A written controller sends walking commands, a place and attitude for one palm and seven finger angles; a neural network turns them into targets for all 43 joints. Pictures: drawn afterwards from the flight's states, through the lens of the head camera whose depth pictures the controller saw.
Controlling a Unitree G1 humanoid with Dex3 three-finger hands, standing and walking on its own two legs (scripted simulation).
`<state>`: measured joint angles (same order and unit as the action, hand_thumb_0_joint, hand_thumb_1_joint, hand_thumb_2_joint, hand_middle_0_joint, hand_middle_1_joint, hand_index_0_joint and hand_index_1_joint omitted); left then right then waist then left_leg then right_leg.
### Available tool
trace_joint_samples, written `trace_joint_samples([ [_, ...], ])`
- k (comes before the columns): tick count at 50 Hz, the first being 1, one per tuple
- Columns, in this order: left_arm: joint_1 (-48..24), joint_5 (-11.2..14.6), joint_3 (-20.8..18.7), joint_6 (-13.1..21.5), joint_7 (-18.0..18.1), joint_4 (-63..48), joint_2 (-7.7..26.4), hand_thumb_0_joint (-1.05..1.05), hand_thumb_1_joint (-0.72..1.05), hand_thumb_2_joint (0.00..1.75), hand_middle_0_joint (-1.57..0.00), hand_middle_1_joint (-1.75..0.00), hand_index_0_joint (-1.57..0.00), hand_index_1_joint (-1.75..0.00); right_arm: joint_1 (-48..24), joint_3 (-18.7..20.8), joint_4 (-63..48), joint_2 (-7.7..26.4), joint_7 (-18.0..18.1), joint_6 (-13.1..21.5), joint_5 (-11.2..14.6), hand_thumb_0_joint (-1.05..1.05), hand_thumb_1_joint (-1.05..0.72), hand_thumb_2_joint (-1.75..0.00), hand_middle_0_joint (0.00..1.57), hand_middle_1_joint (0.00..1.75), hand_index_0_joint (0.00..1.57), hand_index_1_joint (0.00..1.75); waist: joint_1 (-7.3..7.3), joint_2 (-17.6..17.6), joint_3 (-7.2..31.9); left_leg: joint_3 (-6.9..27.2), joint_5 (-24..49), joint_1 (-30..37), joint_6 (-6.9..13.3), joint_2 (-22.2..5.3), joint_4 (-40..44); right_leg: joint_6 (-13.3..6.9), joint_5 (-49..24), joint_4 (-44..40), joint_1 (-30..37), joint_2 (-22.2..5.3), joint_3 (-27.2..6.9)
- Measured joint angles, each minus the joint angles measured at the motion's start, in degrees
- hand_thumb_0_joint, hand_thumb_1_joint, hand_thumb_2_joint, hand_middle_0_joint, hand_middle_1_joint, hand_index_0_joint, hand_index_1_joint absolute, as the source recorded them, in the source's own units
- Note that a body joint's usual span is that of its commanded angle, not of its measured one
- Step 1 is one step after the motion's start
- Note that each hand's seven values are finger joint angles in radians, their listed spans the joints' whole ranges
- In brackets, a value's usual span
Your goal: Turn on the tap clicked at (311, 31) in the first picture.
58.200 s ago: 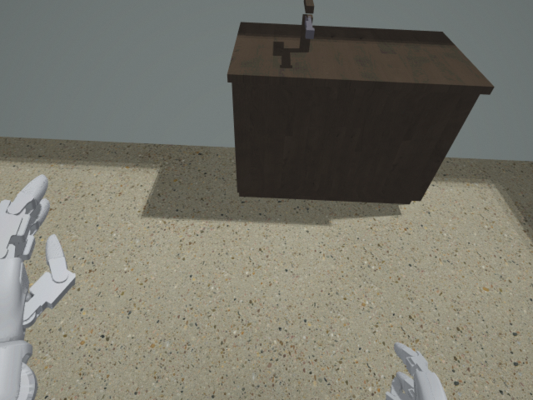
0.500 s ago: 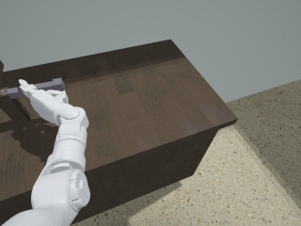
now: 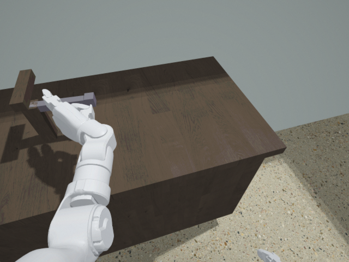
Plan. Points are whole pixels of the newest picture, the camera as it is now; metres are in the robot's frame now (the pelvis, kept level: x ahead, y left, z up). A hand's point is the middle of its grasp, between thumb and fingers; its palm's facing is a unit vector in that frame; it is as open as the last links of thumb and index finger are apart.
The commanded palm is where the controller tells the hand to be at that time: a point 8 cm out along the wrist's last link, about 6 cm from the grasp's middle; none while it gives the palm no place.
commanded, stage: lift the hand up off the lever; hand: left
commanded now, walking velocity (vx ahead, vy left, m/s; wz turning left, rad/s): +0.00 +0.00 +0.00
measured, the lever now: (90, 100) +0.51 +0.23 +0.10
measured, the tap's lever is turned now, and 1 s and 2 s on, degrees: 85 85 85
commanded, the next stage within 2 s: draw the hand back beside the body in 1.58 s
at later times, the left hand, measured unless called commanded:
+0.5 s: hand (87, 105) +0.43 +0.21 +0.14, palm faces +0.81 -0.58 -0.09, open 7.8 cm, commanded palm +0.38 +0.22 +0.15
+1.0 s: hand (86, 100) +0.43 +0.20 +0.17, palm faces +0.80 -0.59 -0.07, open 7.8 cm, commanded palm +0.37 +0.22 +0.17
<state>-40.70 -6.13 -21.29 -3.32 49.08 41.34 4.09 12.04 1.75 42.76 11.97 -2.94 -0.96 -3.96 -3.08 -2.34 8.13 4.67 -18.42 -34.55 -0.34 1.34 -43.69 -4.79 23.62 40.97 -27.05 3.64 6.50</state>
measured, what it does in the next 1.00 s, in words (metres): stands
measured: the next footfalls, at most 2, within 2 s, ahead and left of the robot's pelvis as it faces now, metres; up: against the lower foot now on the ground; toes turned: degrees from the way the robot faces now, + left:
none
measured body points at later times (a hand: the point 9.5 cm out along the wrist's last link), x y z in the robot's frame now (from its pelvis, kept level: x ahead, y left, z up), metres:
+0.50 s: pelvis -0.01 -0.01 +0.00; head +0.00 -0.02 +0.45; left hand +0.39 +0.23 +0.15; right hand +0.08 -0.27 -0.12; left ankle +0.03 +0.12 -0.71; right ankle -0.03 -0.06 -0.71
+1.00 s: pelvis -0.01 -0.01 +0.01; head +0.00 -0.03 +0.46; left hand +0.38 +0.23 +0.17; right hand +0.12 -0.25 -0.11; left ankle +0.03 +0.12 -0.71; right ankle -0.03 -0.06 -0.71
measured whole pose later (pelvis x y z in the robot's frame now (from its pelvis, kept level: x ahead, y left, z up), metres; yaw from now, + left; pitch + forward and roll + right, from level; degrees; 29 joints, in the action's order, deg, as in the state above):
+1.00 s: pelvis -0.01 -0.01 +0.01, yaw +0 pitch +6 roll +0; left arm -40.0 -3.6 -21.0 -11.0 47.1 34.7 4.6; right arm 11.6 1.3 43.5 12.4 -1.0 0.3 -2.8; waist -2.0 -2.9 7.1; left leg 4.3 -15.6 -28.4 -1.0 1.0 -38.0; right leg -5.5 21.3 36.6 -21.8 3.9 5.9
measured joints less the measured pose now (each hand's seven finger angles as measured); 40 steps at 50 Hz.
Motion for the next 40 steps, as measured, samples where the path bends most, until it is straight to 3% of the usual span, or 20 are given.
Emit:
trace_joint_samples([
  [22,-0.05,1.31,-2.44,-3.01,-1.29,-0.87,2.69,0.02,0.90,0.90,-0.15,-0.15,-0.15,-0.15,2.75,-0.02,1.46,1.34,1.57,0.36,0.64,0.01,-0.91,-0.90,0.20,0.30,0.20,0.30,-0.96,-0.33,-0.99,0.05,1.84,2.34,-0.74,-0.82,2.68,-0.89,-1.68,-1.99,1.82,0.77,-0.08],
  [30,-1.40,2.09,-1.65,-3.40,-2.21,-0.57,2.99,0.02,0.90,0.90,-0.15,-0.15,-0.15,-0.15,1.77,0.00,1.10,1.61,1.89,0.88,0.85,0.01,-0.91,-0.90,0.20,0.30,0.20,0.30,-0.62,-0.35,-1.06,0.07,2.45,2.78,-0.82,-0.73,3.64,-0.92,-2.11,-2.60,2.11,0.66,-0.07],
  [40,0.97,2.39,-0.73,-5.51,-1.81,-4.43,0.81,0.02,0.90,0.90,-0.15,-0.15,-0.15,-0.15,0.72,-0.25,0.64,0.96,1.70,1.04,1.10,0.01,-0.91,-0.90,0.20,0.30,0.20,0.30,0.29,-0.59,-0.88,-0.28,2.52,4.90,-0.73,-0.60,4.77,-0.79,-2.17,-3.58,4.09,0.51,-0.47],
])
